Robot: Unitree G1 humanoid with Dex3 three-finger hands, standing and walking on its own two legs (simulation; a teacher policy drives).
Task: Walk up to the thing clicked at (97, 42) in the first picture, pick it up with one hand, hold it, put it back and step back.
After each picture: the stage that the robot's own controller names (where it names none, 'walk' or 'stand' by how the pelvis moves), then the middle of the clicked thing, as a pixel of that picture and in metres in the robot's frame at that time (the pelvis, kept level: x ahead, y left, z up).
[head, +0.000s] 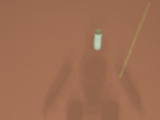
stand; (97, 39) +1.33 -0.13 -0.66
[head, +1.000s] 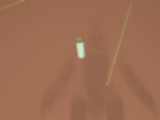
walk; (80, 47) +1.21 +0.16 -0.63
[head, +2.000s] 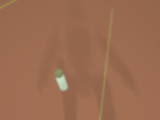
walk; (61, 80) +0.75 +0.29 -0.65
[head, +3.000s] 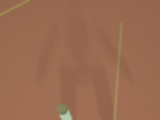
walk; (65, 114) +0.45 +0.22 -0.65
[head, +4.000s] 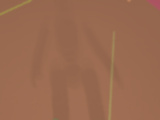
stand; out of the picture +0.37 +0.21 -0.65
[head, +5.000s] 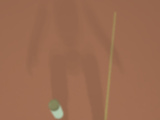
stand; (56, 109) +0.41 +0.22 -0.65
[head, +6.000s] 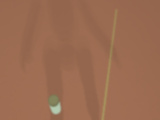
walk; (54, 105) +0.40 +0.17 -0.64
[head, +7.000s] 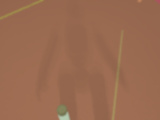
stand; (63, 116) +0.48 +0.20 -0.65
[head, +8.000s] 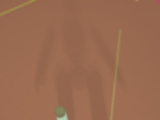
stand; (62, 117) +0.46 +0.19 -0.66
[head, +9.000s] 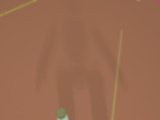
stand; (62, 118) +0.45 +0.19 -0.66
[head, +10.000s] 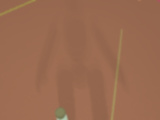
go down; (62, 118) +0.44 +0.19 -0.66
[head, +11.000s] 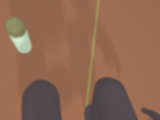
go down; (20, 37) +0.52 +0.24 -0.29
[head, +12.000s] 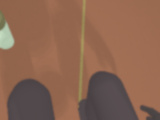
approach; out of the picture +0.50 +0.27 -0.25
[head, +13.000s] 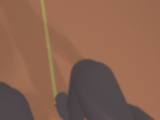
close in; out of the picture +0.49 +0.32 -0.17
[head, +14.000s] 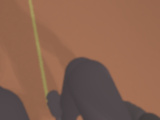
close; out of the picture +0.49 +0.33 -0.17
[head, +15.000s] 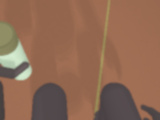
lift; (12, 57) +0.37 +0.25 -0.03
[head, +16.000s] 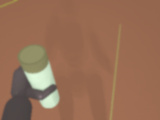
hold; (42, 81) +0.32 +0.15 +0.07
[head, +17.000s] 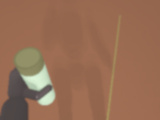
hold; (38, 80) +0.33 +0.17 +0.04
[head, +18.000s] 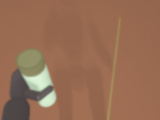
hold; (40, 82) +0.33 +0.17 +0.03
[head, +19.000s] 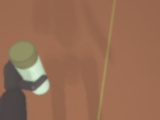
crouch; (33, 72) +0.37 +0.18 -0.02
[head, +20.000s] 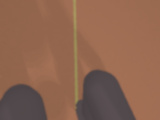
lower; out of the picture +0.51 +0.28 -0.06
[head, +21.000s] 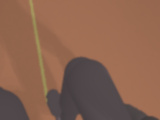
lower; out of the picture +0.47 +0.33 -0.18
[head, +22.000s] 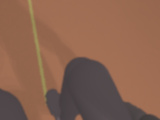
lower; out of the picture +0.48 +0.34 -0.17
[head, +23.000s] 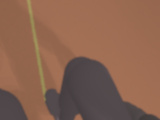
lower; out of the picture +0.48 +0.34 -0.17
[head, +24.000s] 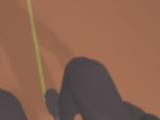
lower; out of the picture +0.48 +0.34 -0.18
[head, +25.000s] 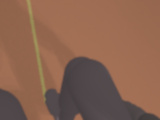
open; out of the picture +0.48 +0.34 -0.18
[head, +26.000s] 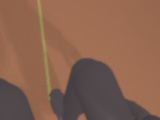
stand; out of the picture +0.48 +0.33 -0.18
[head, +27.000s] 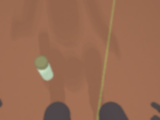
walk; (44, 69) +0.50 +0.22 -0.44
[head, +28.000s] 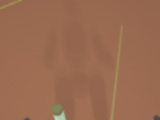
stand; (59, 115) +0.45 +0.19 -0.60
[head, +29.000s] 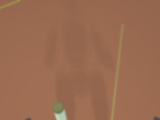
stand; (60, 113) +0.46 +0.19 -0.60
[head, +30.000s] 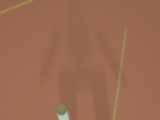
stand; (63, 115) +0.46 +0.18 -0.63
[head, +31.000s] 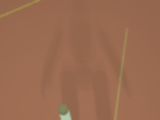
stand; (65, 115) +0.47 +0.19 -0.66
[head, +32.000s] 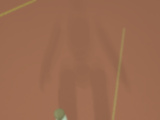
stand; (61, 119) +0.43 +0.21 -0.66
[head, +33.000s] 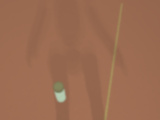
walk; (59, 92) +0.50 +0.17 -0.63
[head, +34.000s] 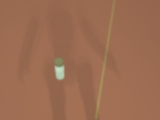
walk; (59, 69) +0.72 +0.18 -0.65
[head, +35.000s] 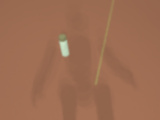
stand; (64, 45) +1.07 +0.26 -0.63
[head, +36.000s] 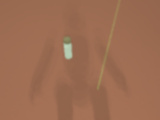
stand; (67, 48) +1.06 +0.18 -0.64
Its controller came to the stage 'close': yes
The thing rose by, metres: 0.68
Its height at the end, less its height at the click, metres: +0.00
